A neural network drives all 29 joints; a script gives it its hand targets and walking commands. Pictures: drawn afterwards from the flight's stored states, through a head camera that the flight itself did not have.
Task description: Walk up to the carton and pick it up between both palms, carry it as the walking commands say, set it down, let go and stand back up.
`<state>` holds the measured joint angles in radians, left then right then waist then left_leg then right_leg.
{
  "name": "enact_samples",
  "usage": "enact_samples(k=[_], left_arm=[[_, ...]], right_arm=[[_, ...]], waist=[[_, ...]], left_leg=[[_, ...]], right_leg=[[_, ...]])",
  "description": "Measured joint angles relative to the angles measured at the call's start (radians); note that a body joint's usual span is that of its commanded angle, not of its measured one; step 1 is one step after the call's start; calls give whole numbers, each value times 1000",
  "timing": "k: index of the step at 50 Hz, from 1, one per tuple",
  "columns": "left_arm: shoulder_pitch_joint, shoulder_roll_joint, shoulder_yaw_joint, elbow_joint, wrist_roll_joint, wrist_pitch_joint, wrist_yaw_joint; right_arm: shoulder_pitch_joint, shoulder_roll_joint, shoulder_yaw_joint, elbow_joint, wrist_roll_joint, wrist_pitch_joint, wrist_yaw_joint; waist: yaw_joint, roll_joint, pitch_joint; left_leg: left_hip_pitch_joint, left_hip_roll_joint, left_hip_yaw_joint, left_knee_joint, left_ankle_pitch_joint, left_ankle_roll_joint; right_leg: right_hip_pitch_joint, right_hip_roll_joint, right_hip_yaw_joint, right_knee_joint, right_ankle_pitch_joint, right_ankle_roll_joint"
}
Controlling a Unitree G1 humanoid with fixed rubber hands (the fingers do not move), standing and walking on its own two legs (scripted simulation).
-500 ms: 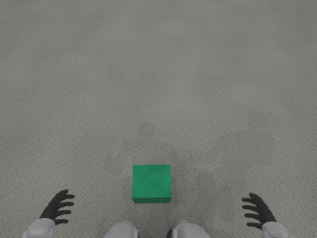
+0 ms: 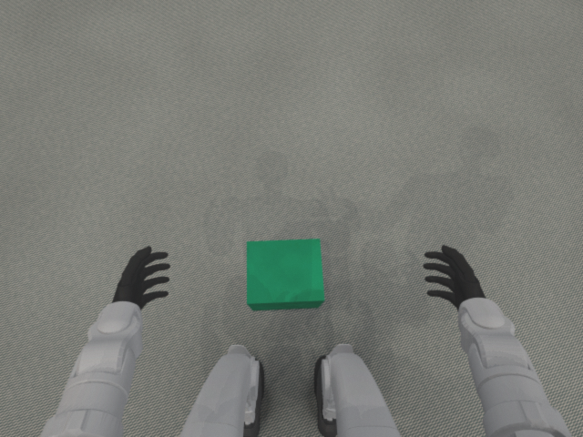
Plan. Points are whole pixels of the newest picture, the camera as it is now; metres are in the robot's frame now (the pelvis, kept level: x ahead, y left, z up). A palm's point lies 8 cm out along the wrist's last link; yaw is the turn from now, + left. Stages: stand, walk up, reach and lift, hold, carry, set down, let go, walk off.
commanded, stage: reach and lift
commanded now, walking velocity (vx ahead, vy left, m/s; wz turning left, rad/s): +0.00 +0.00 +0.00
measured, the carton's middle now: (284, 276) +0.42 +0.02 -0.60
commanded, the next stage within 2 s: none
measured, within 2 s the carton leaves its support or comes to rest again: neither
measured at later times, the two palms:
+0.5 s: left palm (177, 232) +0.40 +0.20 -0.15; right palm (400, 222) +0.43 -0.18 -0.15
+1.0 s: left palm (198, 249) +0.40 +0.19 -0.27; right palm (384, 242) +0.43 -0.19 -0.28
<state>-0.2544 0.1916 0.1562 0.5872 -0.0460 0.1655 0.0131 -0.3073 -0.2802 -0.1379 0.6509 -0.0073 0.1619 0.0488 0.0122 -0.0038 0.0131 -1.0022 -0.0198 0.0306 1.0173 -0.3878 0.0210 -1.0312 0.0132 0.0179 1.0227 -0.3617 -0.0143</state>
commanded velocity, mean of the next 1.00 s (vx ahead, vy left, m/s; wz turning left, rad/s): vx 0.00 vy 0.00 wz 0.00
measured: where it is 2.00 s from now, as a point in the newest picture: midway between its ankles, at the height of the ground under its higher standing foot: (289, 412)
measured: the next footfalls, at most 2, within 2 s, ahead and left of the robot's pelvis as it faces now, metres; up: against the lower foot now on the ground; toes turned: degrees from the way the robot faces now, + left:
none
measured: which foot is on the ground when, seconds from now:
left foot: down 0.00-1.00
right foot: down 0.00-1.00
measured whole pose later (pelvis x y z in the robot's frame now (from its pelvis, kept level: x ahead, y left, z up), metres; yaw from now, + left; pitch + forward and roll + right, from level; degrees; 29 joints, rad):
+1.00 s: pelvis -0.03 -0.01 -0.14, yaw +1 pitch +50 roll +0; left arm -0.86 0.14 0.24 0.79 -0.05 0.04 0.09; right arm -0.91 -0.23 -0.24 0.88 0.03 0.04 -0.02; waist 0.03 0.00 -0.16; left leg -1.91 -0.05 -0.03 1.48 -0.44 -0.01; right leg -1.92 0.05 0.02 1.47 -0.41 0.00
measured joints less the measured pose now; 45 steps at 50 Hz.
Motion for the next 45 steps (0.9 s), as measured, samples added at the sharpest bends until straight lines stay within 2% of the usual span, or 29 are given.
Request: enact_samples(k=[5, 10, 18, 23, 26, 33, 39, 45], left_arm=[[-163, 23, 22, 31, -15, 29, 1], [-320, 23, 32, 89, -19, 37, 10], [-505, -21, 70, 212, -3, -32, 29], [-513, -53, 108, 210, 18, -93, 35], [-487, -62, 120, 179, 22, -120, 34], [-459, -62, 124, 166, 26, -146, 29], [-497, -66, 100, 207, 17, -153, 40], [-560, -69, 85, 219, 9, -144, 61]], right_arm=[[-169, -4, -9, 38, 30, 37, -6], [-339, -1, -43, 121, 26, 39, -4], [-513, 26, -71, 220, 19, -26, -16], [-525, 77, -91, 207, 0, -76, -42], [-501, 105, -99, 179, -3, -100, -54], [-460, 121, -129, 175, -24, -131, -51], [-491, 94, -155, 224, -20, -149, -40], [-552, 64, -137, 248, 10, -146, -48]], waist=[[7, -2, 26], [12, 12, 21], [15, 13, -44], [11, 3, -86], [5, 0, -112], [-1, 1, -180], [5, 5, -225], [13, 4, -208]], left_leg=[[-98, -1, -6, 41, 25, -3], [-200, -4, -17, 86, 35, -5], [-361, -5, -23, 127, 31, -6], [-431, -10, -31, 117, 31, -3], [-462, -15, -41, 106, 26, -15], [-542, -30, -62, 108, 27, -20], [-663, -36, -66, 197, 7, -20], [-802, -33, -62, 341, -26, -23]], right_leg=[[-94, -1, -6, 37, 23, 4], [-188, -2, -16, 74, 33, 4], [-347, 6, -14, 111, 31, 3], [-419, 13, -8, 103, 25, 3], [-448, 17, -2, 94, 22, 5], [-521, 22, 6, 95, 17, 13], [-639, 22, 3, 181, -5, 16], [-779, 33, 2, 321, -32, 16]])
